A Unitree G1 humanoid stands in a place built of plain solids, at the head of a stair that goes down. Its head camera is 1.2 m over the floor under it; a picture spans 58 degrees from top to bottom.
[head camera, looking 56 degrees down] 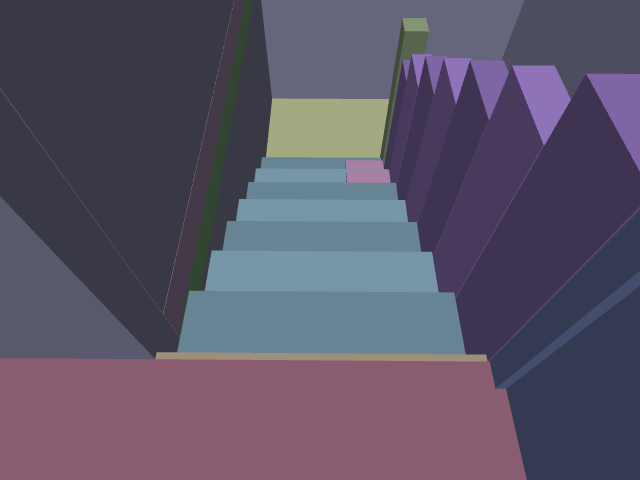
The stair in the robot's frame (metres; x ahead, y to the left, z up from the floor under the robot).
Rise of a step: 0.18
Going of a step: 0.28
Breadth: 0.94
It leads straight ahead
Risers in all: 8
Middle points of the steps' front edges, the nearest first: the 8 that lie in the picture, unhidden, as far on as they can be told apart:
0.42 0.00 0.00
0.71 -0.01 -0.17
0.99 -0.01 -0.35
1.28 -0.01 -0.53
1.56 -0.01 -0.70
1.84 -0.01 -0.88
2.13 -0.02 -1.05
2.41 -0.02 -1.23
